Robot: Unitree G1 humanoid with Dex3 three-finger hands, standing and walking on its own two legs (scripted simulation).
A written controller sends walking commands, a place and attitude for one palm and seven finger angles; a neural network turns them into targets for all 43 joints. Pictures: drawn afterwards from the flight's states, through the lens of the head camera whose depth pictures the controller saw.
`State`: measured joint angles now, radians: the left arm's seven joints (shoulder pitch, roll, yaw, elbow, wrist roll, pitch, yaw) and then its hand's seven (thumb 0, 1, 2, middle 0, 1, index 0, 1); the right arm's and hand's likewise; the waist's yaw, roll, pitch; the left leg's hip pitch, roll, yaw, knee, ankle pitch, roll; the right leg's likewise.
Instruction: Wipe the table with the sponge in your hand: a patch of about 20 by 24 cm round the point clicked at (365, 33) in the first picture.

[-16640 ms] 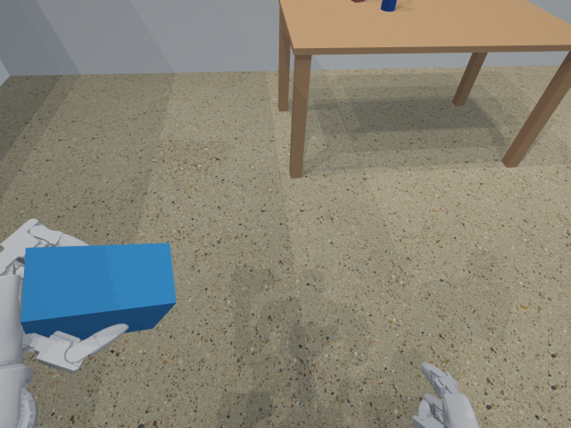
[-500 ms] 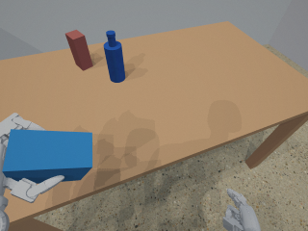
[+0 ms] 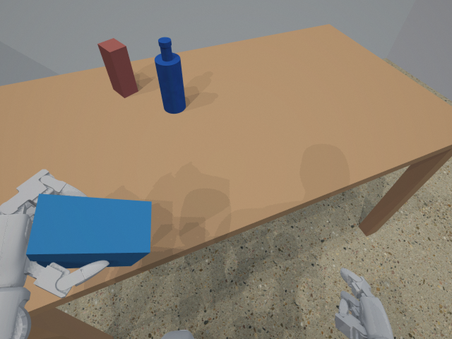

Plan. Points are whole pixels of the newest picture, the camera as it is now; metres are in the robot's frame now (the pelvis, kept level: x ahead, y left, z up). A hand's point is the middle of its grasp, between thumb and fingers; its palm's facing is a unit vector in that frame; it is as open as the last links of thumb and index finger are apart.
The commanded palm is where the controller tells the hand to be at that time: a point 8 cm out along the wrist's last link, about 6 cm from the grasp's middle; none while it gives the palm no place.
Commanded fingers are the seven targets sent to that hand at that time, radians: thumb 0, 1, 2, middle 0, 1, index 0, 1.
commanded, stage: come to a stop and stand still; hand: left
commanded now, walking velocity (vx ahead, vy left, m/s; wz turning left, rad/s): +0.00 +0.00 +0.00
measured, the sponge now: (109, 236) +0.23 +0.18 +0.12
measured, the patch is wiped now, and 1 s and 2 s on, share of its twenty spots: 0.00 0.00 0.00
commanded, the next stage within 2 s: look again from close up in 1.40 s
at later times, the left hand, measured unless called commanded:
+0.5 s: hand out of the picture +0.17 +0.30 +0.17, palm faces +0.38 -0.83 -0.42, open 10.6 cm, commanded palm +0.11 +0.34 +0.19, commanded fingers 0.00 0.10 1.30 -1.20 -1.60 -1.20 -1.60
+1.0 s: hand (4, 220) +0.22 +0.28 +0.18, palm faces +0.37 -0.83 -0.41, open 10.6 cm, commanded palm +0.16 +0.32 +0.19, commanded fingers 0.00 0.10 1.30 -1.20 -1.60 -1.20 -1.60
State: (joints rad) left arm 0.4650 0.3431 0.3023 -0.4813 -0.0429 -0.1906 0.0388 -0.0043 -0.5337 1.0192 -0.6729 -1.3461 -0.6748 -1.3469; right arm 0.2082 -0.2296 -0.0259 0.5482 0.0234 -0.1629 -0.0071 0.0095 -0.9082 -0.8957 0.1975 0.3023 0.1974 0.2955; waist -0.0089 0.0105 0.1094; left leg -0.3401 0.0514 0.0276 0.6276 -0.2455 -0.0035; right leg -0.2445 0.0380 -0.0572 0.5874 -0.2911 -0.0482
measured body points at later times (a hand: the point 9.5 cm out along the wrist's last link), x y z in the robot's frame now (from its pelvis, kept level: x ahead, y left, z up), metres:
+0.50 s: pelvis -0.04 +0.05 +0.01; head -0.02 +0.08 +0.46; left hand +0.15 +0.34 +0.19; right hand +0.14 -0.15 -0.06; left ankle +0.04 +0.12 -0.72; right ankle +0.02 -0.09 -0.72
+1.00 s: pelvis +0.01 +0.03 +0.02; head +0.03 +0.06 +0.46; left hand +0.19 +0.32 +0.20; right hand +0.19 -0.18 -0.05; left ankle +0.04 +0.12 -0.73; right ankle +0.02 -0.09 -0.73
